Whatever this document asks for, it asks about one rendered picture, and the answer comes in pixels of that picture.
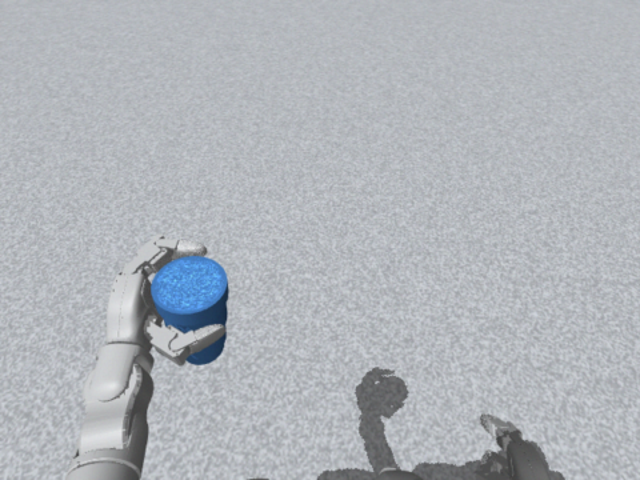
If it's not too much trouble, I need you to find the right robot hand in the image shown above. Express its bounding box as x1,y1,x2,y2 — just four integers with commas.
475,414,551,480

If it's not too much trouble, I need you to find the left robot arm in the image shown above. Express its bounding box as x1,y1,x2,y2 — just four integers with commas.
65,342,154,480

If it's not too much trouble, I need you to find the left robot hand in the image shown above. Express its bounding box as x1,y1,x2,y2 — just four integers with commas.
106,234,226,366

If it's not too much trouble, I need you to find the cup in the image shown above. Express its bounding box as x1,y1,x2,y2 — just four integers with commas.
151,256,229,365

